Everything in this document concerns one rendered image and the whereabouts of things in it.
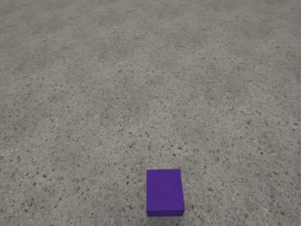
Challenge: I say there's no carton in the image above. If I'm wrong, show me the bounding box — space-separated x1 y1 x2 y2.
146 169 185 217

